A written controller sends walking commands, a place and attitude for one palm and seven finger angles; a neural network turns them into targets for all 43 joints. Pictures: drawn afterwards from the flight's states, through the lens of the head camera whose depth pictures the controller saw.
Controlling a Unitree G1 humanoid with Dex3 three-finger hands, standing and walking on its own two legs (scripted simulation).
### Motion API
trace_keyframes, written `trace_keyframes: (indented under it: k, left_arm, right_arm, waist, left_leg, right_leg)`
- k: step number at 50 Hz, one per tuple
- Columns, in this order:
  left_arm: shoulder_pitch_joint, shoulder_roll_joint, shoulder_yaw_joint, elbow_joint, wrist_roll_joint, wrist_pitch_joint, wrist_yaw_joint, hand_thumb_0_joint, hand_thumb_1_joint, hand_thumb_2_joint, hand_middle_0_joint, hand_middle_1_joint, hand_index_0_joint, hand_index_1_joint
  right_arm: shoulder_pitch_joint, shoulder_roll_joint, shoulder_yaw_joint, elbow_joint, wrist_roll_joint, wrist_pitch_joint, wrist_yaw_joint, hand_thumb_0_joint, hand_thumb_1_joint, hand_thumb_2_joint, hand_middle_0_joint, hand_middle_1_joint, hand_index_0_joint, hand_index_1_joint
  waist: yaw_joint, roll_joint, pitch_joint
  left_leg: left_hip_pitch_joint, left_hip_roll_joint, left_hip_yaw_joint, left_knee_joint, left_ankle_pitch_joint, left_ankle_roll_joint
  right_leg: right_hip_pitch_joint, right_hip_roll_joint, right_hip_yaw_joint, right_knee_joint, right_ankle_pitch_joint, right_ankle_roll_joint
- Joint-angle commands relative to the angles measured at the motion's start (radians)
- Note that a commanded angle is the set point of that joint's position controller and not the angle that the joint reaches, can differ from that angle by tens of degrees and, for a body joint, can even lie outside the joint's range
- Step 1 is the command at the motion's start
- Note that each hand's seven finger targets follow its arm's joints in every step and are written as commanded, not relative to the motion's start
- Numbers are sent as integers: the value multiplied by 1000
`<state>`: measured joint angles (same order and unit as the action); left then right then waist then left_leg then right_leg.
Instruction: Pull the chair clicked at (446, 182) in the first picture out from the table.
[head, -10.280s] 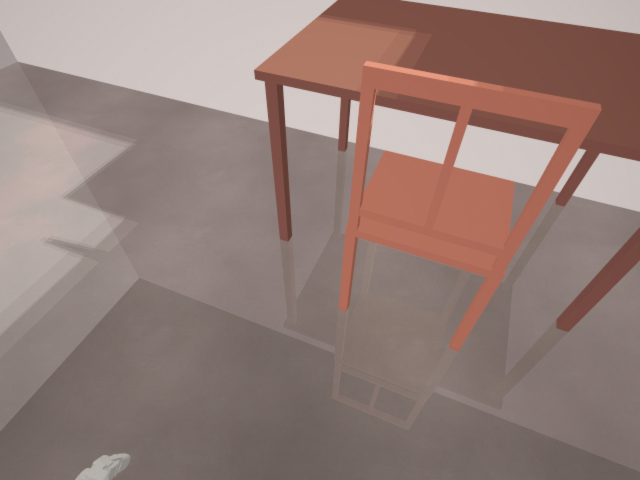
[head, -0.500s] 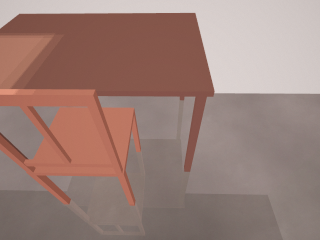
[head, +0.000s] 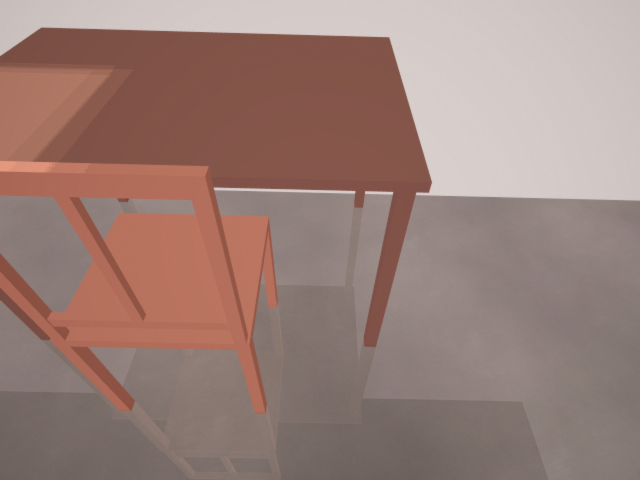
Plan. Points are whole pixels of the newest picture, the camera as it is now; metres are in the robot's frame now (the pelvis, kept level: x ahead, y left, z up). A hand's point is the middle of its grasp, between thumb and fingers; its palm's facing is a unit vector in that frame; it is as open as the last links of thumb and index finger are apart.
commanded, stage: come to a stop and stand still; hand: left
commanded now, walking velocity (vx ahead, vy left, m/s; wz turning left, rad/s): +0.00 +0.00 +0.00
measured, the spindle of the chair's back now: (108, 266) +0.46 +0.40 -0.06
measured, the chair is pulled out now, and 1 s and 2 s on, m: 0.00 0.00 0.00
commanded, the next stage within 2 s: look again from close up in 0.54 s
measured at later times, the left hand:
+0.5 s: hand out of the picture -0.04 +0.21 -0.16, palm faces +0.01 -0.98 -0.21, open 7.4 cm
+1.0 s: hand out of the picture -0.01 +0.19 -0.16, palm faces +0.01 -0.99 -0.17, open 7.4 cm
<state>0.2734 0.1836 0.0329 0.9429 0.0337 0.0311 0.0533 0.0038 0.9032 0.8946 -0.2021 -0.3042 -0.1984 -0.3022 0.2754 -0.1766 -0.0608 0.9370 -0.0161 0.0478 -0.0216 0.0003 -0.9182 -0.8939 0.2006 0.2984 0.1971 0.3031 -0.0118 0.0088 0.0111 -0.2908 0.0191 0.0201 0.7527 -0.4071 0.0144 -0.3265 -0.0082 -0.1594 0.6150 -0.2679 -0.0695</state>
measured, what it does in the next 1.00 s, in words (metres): steps on the spot: left foot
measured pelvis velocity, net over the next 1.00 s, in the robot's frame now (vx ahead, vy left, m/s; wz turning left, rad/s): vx -0.01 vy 0.03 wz -0.04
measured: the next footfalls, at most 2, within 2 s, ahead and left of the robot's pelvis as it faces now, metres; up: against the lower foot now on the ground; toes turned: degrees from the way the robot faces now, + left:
left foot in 0.02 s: +0.02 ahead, +0.12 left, +0.00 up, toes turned +1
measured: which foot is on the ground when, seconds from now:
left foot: up 0.00-0.00, down 0.02-1.00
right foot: down 0.00-1.00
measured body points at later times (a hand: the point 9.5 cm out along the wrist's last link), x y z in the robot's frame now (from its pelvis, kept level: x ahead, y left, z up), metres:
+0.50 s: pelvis -0.04 +0.03 +0.01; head -0.05 +0.03 +0.46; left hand -0.04 +0.26 -0.15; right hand -0.05 -0.19 -0.15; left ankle -0.02 +0.12 -0.72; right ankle +0.04 -0.08 -0.72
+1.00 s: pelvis -0.01 +0.03 +0.01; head +0.00 +0.04 +0.46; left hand -0.01 +0.24 -0.15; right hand -0.03 -0.17 -0.15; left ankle -0.02 +0.12 -0.72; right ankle +0.04 -0.08 -0.72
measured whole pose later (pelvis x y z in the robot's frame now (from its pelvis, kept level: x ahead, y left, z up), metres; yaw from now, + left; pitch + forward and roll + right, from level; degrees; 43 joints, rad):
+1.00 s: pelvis -0.01 +0.03 +0.01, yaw -2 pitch -1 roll +0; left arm 0.34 0.12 0.01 1.08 0.02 -0.01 0.05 0.01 0.92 0.89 -0.20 -0.30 -0.20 -0.30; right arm 0.34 -0.10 0.00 1.09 -0.01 -0.01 -0.03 0.00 -0.91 -0.89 0.20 0.30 0.20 0.30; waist -0.01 -0.01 0.01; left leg -0.19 -0.03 0.08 0.49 -0.29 0.05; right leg -0.30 -0.03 -0.08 0.47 -0.16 -0.01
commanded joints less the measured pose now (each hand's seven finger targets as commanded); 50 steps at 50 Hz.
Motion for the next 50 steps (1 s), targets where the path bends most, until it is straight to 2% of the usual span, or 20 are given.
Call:
trace_keyframes:
  k: [1,2,3,4,6,10,12,15,18,19,22,26,29,31,33,35,38,44,50]
  left_arm:
    - [-13,114,18,-94,-11,-17,-1,0,900,900,-200,-300,-200,-300]
    - [6,88,11,-91,-19,-19,-7,0,900,900,-200,-300,-200,-300]
    - [21,79,7,-84,-21,-27,-11,0,900,900,-200,-300,-200,-300]
    - [7,90,6,-70,-18,-26,-12,0,900,900,-200,-300,-200,-300]
    - [13,89,1,-65,-16,-23,-16,0,900,900,-200,-300,-200,-300]
    - [20,87,3,-43,-14,-19,-23,0,900,900,-200,-300,-200,-300]
    - [31,82,2,-32,-10,-18,-25,0,900,900,-200,-300,-200,-300]
    - [60,71,1,-14,-8,-22,-25,0,900,900,-200,-300,-200,-300]
    - [87,63,1,1,-6,-25,-24,0,900,900,-200,-300,-200,-300]
    - [96,61,1,6,-6,-28,-23,0,900,900,-200,-300,-200,-300]
    - [106,62,1,17,-7,-33,-20,0,900,900,-200,-300,-200,-300]
    - [124,64,2,37,-9,-39,-15,0,900,900,-200,-300,-200,-300]
    - [121,61,4,48,-14,-41,-12,0,900,900,-200,-300,-200,-300]
    - [123,54,2,59,-14,-41,-10,0,900,900,-200,-300,-200,-300]
    - [132,41,-1,69,-13,-41,-11,0,900,900,-200,-300,-200,-300]
    - [156,25,-6,87,-11,-45,-13,0,900,900,-200,-300,-200,-300]
    - [168,16,-10,102,-11,-48,-12,0,900,900,-200,-300,-200,-300]
    - [160,5,-15,112,-16,-55,-7,0,900,900,-200,-300,-200,-300]
    - [147,7,-16,115,-18,-56,-4,0,900,900,-200,-300,-200,-300]
  right_arm:
    - [89,-65,4,-57,-5,-55,-1,0,-900,-900,200,300,200,300]
    - [60,-103,1,-64,-15,-58,-5,0,-900,-900,200,300,200,300]
    - [33,-122,3,-71,-19,-57,-10,0,-900,-900,200,300,200,300]
    - [19,-112,6,-62,-16,-61,-12,0,-900,-900,200,300,200,300]
    - [29,-106,14,-60,-13,-63,-13,0,-900,-900,200,300,200,300]
    - [43,-111,13,-52,-14,-56,-11,0,-900,-900,200,300,200,300]
    - [44,-116,12,-45,-15,-54,-8,0,-900,-900,200,300,200,300]
    - [48,-119,11,-31,-13,-51,-5,0,-900,-900,200,300,200,300]
    - [60,-114,13,-15,-12,-48,-3,0,-900,-900,200,300,200,300]
    - [67,-107,14,-7,-12,-47,-3,0,-900,-900,200,300,200,300]
    - [92,-91,18,15,-12,-44,-2,0,-900,-900,200,300,200,300]
    - [134,-64,24,46,-9,-38,1,0,-900,-900,200,300,200,300]
    - [173,-43,28,73,-10,-40,-1,0,-900,-900,200,300,200,300]
    - [178,-40,31,86,-8,-43,-2,0,-900,-900,200,300,200,300]
    - [163,-44,31,89,-9,-48,-4,0,-900,-900,200,300,200,300]
    - [137,-50,31,90,-8,-55,-6,0,-900,-900,200,300,200,300]
    - [128,-52,34,95,-3,-63,-9,0,-900,-900,200,300,200,300]
    - [147,-34,39,118,-1,-66,-11,0,-900,-900,200,300,200,300]
    - [145,-31,44,134,1,-69,-13,0,-900,-900,200,300,200,300]
  waist:
    - [-8,37,12]
    - [17,137,32]
    - [38,123,30]
    - [33,176,30]
    - [37,146,32]
    - [28,65,86]
    - [29,39,99]
    - [29,8,109]
    - [25,3,103]
    - [24,-14,104]
    - [11,-12,101]
    - [-5,-74,90]
    - [-21,-70,65]
    - [-21,-17,56]
    - [-8,34,67]
    - [12,52,78]
    - [22,50,73]
    - [15,-26,70]
    - [10,-19,57]
  left_leg:
    - [46,77,-107,-307,197,44]
    - [-2,161,-186,-358,263,77]
    - [-50,177,-185,-361,299,85]
    - [-65,145,-172,-368,339,73]
    - [-92,137,-148,-387,282,62]
    - [-158,130,-155,-489,-59,57]
    - [-180,132,-162,-519,-132,58]
    - [-183,127,-154,-518,-156,61]
    - [-179,116,-138,-506,-172,60]
    - [-172,107,-128,-490,-159,59]
    - [-138,87,-105,-454,-141,53]
    - [-89,49,-70,-372,-92,48]
    - [-42,33,-48,-331,-39,44]
    - [-27,46,-61,-354,-39,45]
    - [-78,73,-97,-413,-74,49]
    - [-125,93,-119,-456,-80,52]
    - [-138,98,-120,-468,-41,49]
    - [-67,82,-84,-425,86,42]
    - [-22,83,-65,-410,165,38]
  right_leg:
    - [-26,-132,177,-151,-31,-2]
    - [-19,-78,115,-119,-25,34]
    - [48,-60,96,-122,19,42]
    - [86,-59,91,-97,58,42]
    - [125,-57,101,-110,52,38]
    - [125,-64,110,-134,9,48]
    - [127,-61,109,-133,-3,54]
    - [121,-63,118,-142,-8,60]
    - [114,-69,135,-160,-39,61]
    - [104,-74,148,-175,-51,59]
    - [57,-89,181,-218,-110,53]
    - [-7,-122,247,-293,-214,38]
    - [-37,-141,267,-324,-240,31]
    - [-38,-128,244,-306,-209,33]
    - [5,-104,208,-258,-146,42]
    - [67,-91,181,-221,-56,48]
    - [122,-93,171,-199,29,48]
    - [111,-109,192,-218,80,39]
    - [125,-114,196,-217,136,37]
